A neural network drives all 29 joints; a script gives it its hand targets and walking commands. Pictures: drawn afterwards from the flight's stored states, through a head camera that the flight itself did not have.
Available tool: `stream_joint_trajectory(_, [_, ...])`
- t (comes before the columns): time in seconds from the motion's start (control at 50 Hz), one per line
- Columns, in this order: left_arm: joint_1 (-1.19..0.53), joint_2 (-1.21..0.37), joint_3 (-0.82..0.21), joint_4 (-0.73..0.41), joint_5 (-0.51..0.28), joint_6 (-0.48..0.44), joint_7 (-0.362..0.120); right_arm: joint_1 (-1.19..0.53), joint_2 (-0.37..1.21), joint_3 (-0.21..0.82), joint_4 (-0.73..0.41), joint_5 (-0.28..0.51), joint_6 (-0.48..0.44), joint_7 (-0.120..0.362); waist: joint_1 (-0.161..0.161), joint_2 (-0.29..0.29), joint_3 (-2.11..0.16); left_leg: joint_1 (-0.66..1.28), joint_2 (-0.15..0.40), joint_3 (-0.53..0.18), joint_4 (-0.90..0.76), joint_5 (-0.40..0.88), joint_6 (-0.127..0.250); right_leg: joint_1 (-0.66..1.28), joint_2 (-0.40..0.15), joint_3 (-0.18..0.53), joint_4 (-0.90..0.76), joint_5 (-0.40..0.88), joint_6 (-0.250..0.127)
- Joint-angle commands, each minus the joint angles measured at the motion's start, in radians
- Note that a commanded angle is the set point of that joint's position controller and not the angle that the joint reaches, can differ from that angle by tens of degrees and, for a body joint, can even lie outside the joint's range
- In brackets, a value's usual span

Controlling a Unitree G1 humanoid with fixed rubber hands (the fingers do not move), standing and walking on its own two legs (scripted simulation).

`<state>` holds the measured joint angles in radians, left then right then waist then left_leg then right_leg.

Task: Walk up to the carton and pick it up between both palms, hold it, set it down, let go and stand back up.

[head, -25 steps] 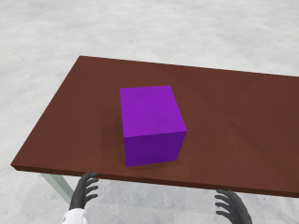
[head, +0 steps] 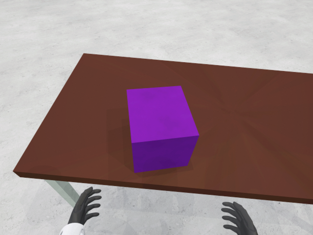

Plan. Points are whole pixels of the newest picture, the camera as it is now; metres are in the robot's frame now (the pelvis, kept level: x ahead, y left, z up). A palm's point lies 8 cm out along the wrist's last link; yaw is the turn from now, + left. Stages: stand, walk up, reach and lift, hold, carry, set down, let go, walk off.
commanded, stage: set down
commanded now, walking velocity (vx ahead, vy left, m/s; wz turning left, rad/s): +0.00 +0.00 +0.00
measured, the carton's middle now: (157, 128) +0.45 +0.02 -0.02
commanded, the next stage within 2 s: let go in 0.24 s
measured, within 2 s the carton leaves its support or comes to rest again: neither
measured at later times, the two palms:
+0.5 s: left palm (76, 224) +0.18 +0.21 -0.08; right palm out of the picture +0.16 -0.21 -0.08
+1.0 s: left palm out of the picture +0.15 +0.24 -0.10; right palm out of the picture +0.14 -0.24 -0.10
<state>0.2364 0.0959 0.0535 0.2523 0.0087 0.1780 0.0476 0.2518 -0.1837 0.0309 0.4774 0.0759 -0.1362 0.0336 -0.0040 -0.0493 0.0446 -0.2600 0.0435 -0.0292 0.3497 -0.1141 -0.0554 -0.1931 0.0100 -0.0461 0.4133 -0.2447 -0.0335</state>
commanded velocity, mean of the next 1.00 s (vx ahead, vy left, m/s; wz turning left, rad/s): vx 0.00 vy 0.00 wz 0.00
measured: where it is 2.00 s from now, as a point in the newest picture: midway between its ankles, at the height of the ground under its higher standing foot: outside the picture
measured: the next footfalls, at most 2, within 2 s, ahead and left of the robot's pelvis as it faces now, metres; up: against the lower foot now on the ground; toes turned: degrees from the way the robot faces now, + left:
none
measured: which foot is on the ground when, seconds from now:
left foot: down 0.00-1.00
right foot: down 0.00-1.00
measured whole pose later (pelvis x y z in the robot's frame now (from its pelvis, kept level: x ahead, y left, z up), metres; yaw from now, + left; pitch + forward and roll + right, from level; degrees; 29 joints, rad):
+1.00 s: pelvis +0.02 +0.01 -0.01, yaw -1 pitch +0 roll -1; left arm 0.24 0.19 0.05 0.54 0.04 0.05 0.00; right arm 0.22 -0.27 0.03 0.67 -0.02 -0.04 0.01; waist 0.03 -0.01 0.06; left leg -0.29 0.06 -0.03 0.53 -0.24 -0.05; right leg -0.17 0.03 -0.04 0.48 -0.31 -0.03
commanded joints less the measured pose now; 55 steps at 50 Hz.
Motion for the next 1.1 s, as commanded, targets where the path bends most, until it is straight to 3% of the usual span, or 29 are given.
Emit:
stream_joint_trajectory(0.0, [-0.069, 0.222, 0.016, -0.003, 0.0, -0.034, -0.026, -0.063, -0.086, -0.069, 0.009, -0.037, -0.057, -0.042, -0.012, 0.008, -0.106, 0.305, -0.07, 0.08, 0.007, -0.004, 0.058, -0.038, -0.025, 0.077, -0.154, 0.086, 0.033])
stream_joint_trajectory(0.02, [-0.079, 0.229, 0.013, -0.106, 0.001, -0.059, -0.012, -0.114, -0.112, -0.063, -0.065, -0.023, -0.077, -0.03, 0.03, 0.06, -0.142, 0.318, -0.065, 0.082, 0.012, 0.037, 0.045, -0.052, -0.017, 0.056, -0.126, 0.1, 0.034])
stream_joint_trajectory(0.04, [-0.08, 0.209, -0.016, -0.233, -0.024, -0.084, 0.009, -0.115, -0.13, -0.096, -0.122, -0.006, -0.1, -0.023, 0.01, 0.056, -0.164, 0.343, -0.055, 0.071, 0.011, 0.069, 0.039, -0.066, -0.008, 0.053, -0.124, 0.092, 0.032])
stream_joint_trajectory(0.06, [-0.064, 0.204, 0.002, 0.059, 0.02, -0.033, -0.026, -0.087, -0.105, -0.06, 0.079, -0.054, -0.054, -0.037, -0.016, 0.023, -0.052, 0.302, -0.069, 0.089, 0.009, -0.018, 0.053, -0.069, -0.026, 0.071, -0.147, 0.049, 0.035])
stream_joint_trajectory(0.08, [-0.079, 0.224, 0.006, -0.067, -0.001, -0.051, -0.017, -0.09, -0.099, -0.074, -0.016, -0.024, -0.08, -0.037, 0.0, 0.035, -0.134, 0.336, -0.066, 0.083, 0.012, 0.027, 0.055, -0.033, -0.024, 0.075, -0.135, 0.093, 0.04])
stream_joint_trajectory(0.14, [-0.073, 0.228, 0.028, 0.03, 0.014, -0.034, -0.045, -0.089, -0.08, -0.056, 0.034, -0.046, -0.078, -0.05, 0.003, 0.031, -0.08, 0.306, -0.075, 0.1, 0.012, -0.008, 0.055, -0.045, -0.036, 0.08, -0.143, 0.113, 0.044])
stream_joint_trajectory(0.22, [-0.082, 0.246, 0.036, -0.074, 0.008, -0.078, -0.029, -0.082, -0.093, -0.064, 0.029, -0.03, -0.121, -0.042, 0.006, 0.055, -0.188, 0.308, -0.072, 0.094, 0.027, 0.077, 0.044, 0.018, -0.033, 0.076, -0.098, 0.285, 0.047])
stream_joint_trajectory(0.24, [-0.057, 0.235, 0.037, -0.016, 0.015, -0.071, -0.037, -0.08, -0.102, -0.057, 0.057, -0.053, -0.124, -0.047, 0.013, 0.019, -0.147, 0.311, -0.073, 0.106, 0.019, 0.078, 0.051, 0.006, -0.025, 0.06, -0.107, 0.27, 0.055])
stream_joint_trajectory(0.3, [-0.058, 0.247, 0.038, -0.022, 0.014, -0.063, -0.039, -0.1, -0.088, -0.053, 0.081, -0.042, -0.131, -0.053, 0.016, 0.044, -0.157, 0.312, -0.071, 0.101, 0.019, 0.071, 0.047, 0.024, -0.028, 0.056, -0.107, 0.27, 0.047])
stream_joint_trajectory(0.36, [-0.055, 0.252, 0.047, 0.012, 0.03, -0.06, -0.054, -0.067, -0.072, -0.054, 0.094, -0.049, -0.129, -0.062, -0.004, 0.034, -0.122, 0.317, -0.079, 0.106, 0.027, 0.063, 0.046, 0.011, -0.035, 0.073, -0.115, 0.295, 0.055])
stream_joint_trajectory(0.38, [-0.05, 0.224, 0.028, 0.096, 0.041, -0.048, -0.06, -0.077, -0.096, -0.071, 0.184, -0.067, -0.123, -0.062, -0.027, 0.032, -0.11, 0.312, -0.072, 0.1, 0.026, 0.049, 0.042, -0.002, -0.025, 0.063, -0.118, 0.29, 0.05])
stream_joint_trajectory(0.4, [-0.066, 0.246, 0.037, 0.041, 0.03, -0.06, -0.064, -0.09, -0.095, -0.065, 0.109, -0.07, -0.143, -0.066, 0.001, 0.025, -0.138, 0.305, -0.069, 0.102, 0.023, 0.058, 0.049, 0.003, -0.026, 0.063, -0.104, 0.285, 0.058])
stream_joint_trajectory(0.44, [-0.091, 0.258, 0.053, -0.005, 0.025, -0.079, -0.051, -0.092, -0.066, -0.06, 0.081, -0.059, -0.156, -0.067, -0.004, 0.038, -0.177, 0.316, -0.073, 0.109, 0.032, 0.081, 0.046, 0.018, -0.032, 0.065, -0.099, 0.327, 0.054])
stream_joint_trajectory(0.46, [-0.064, 0.246, 0.048, 0.029, 0.015, -0.081, -0.056, -0.066, -0.082, -0.064, 0.124, -0.069, -0.159, -0.067, 0.0, -0.002, -0.167, 0.32, -0.069, 0.108, 0.028, 0.089, 0.054, 0.022, -0.028, 0.057, -0.106, 0.338, 0.062])
stream_joint_trajectory(0.5, [-0.051, 0.245, 0.048, -0.005, 0.016, -0.091, -0.049, -0.087, -0.096, -0.067, 0.092, -0.056, -0.165, -0.057, 0.006, 0.027, -0.195, 0.326, -0.056, 0.097, 0.017, 0.096, 0.047, 0.003, -0.022, 0.049, -0.099, 0.341, 0.06])
stream_joint_trajectory(0.52, [-0.038, 0.235, 0.052, 0.082, 0.031, -0.076, -0.056, -0.087, -0.114, -0.077, 0.18, -0.07, -0.163, -0.06, 0.006, 0.01, -0.151, 0.314, -0.066, 0.105, 0.023, 0.09, 0.047, 0.01, -0.018, 0.05, -0.109, 0.321, 0.063])
stream_joint_trajectory(0.56, [-0.064, 0.253, 0.062, 0.041, 0.037, -0.078, -0.059, -0.076, -0.085, -0.064, 0.181, -0.063, -0.167, -0.061, 0.005, 0.051, -0.125, 0.311, -0.072, 0.109, 0.025, 0.094, 0.042, 0.007, -0.033, 0.071, -0.109, 0.337, 0.059])
stream_joint_trajectory(0.6, [-0.036, 0.251, 0.06, 0.044, 0.031, -0.078, -0.061, -0.074, -0.083, -0.067, 0.138, -0.063, -0.181, -0.058, 0.003, 0.025, -0.166, 0.332, -0.068, 0.104, 0.033, 0.126, 0.049, 0.008, -0.027, 0.058, -0.112, 0.394, 0.058])
stream_joint_trajectory(0.68, [-0.051, 0.22, 0.041, 0.032, 0.038, -0.079, -0.058, -0.067, -0.099, -0.081, 0.16, -0.055, -0.173, -0.055, -0.005, 0.064, -0.176, 0.374, -0.054, 0.101, 0.04, 0.147, 0.037, -0.016, -0.01, 0.033, -0.105, 0.316, 0.059])
stream_joint_trajectory(0.74, [-0.048, 0.23, 0.03, 0.044, 0.029, -0.075, -0.062, -0.086, -0.089, -0.09, 0.136, -0.074, -0.176, -0.058, -0.009, 0.014, -0.126, 0.356, -0.056, 0.095, 0.028, 0.084, 0.051, -0.046, -0.015, 0.044, -0.115, 0.309, 0.06])
stream_joint_trajectory(0.78, [-0.067, 0.237, 0.045, 0.022, 0.04, -0.073, -0.054, -0.099, -0.101, -0.088, 0.15, -0.074, -0.182, -0.056, 0.003, 0.038, -0.152, 0.339, -0.058, 0.107, 0.026, 0.1, 0.047, 0.001, -0.018, 0.035, -0.097, 0.311, 0.063])
stream_joint_trajectory(0.8, [-0.004, 0.37, 0.076, 0.177, 0.042, -0.142, -0.028, 0.006, -0.308, -0.121, 0.216, -0.146, -0.066, -0.052, 0.072, 0.0, -0.327, 0.204, 0.088, -0.015, 0.181, 0.423, 0.106, 0.112, -0.105, 0.073, 0.037, 0.347, 0.049])
stream_joint_trajectory(0.84, [-0.011, 0.387, 0.094, 0.22, 0.05, -0.184, -0.036, -0.047, -0.261, -0.123, 0.175, -0.127, 0.02, -0.048, 0.025, 0.041, -0.282, 0.118, 0.073, 0.018, 0.194, 0.235, 0.103, 0.11, -0.093, 0.073, 0.012, 0.196, 0.015])
stream_joint_trajectory(0.86, [-0.024, 0.373, 0.09, 0.223, 0.056, -0.184, -0.037, -0.017, -0.278, -0.114, 0.173, -0.128, 0.043, -0.05, 0.027, -0.021, -0.234, 0.045, 0.058, 0.006, 0.176, 0.13, 0.099, 0.097, -0.11, 0.088, 0.001, 0.158, 0.018])
stream_joint_trajectory(0.88, [-0.009, 0.359, 0.086, 0.24, 0.044, -0.181, -0.036, -0.057, -0.278, -0.112, 0.162, -0.116, 0.054, -0.043, 0.045, 0.021, -0.229, 0.047, 0.043, 0.017, 0.179, 0.078, 0.084, 0.076, -0.117, 0.101, -0.014, 0.148, 0.043])
stream_joint_trajectory(0.92, [-0.015, 0.341, 0.072, 0.268, 0.028, -0.199, -0.043, -0.021, -0.284, -0.115, 0.169, -0.107, 0.064, -0.041, 0.03, -0.02, -0.207, 0.08, 0.047, 0.004, 0.199, 0.029, 0.098, 0.008, -0.117, 0.118, -0.042, 0.045, 0.009])
stream_joint_trajectory(0.98, [-0.031, 0.386, 0.069, 0.317, 0.037, -0.209, -0.044, -0.005, -0.308, -0.11, 0.168, -0.111, 0.068, -0.034, 0.002, 0.063, -0.197, 0.081, 0.048, 0.01, 0.202, -0.001, 0.106, -0.029, -0.105, 0.112, -0.035, -0.018, 0.005])
stream_joint_trajectory(1.04, [-0.073, 0.406, 0.067, 0.356, 0.043, -0.215, -0.044, -0.064, -0.299, -0.106, 0.14, -0.116, 0.068, -0.023, 0.009, 0.039, -0.183, 0.068, 0.055, -0.031, 0.188, 0.067, 0.115, -0.03, -0.083, 0.089, 0.042, 0.022, -0.005])
stream_joint_trajectory(1.08, [-0.028, 0.395, 0.071, 0.375, 0.031, -0.217, -0.046, -0.043, -0.338, -0.119, 0.135, -0.119, 0.084, -0.034, 0.019, 0.081, -0.178, 0.08, 0.061, -0.032, 0.211, 0.12, 0.131, -0.004, -0.078, 0.087, 0.021, 0.047, 0.011])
